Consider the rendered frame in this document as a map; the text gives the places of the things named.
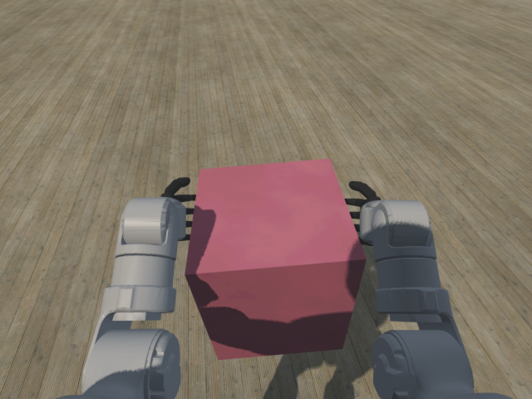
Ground carton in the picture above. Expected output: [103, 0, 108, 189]
[185, 159, 367, 360]

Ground robot right forearm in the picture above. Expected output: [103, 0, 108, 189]
[360, 199, 474, 389]

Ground robot right hand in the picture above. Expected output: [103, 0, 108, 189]
[345, 181, 381, 246]

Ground robot left upper arm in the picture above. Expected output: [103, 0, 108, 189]
[56, 328, 180, 399]

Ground robot right upper arm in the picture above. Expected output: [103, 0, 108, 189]
[372, 330, 513, 399]

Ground robot left hand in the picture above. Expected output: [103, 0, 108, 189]
[161, 177, 196, 241]

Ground robot left forearm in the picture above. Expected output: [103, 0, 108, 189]
[82, 197, 186, 392]

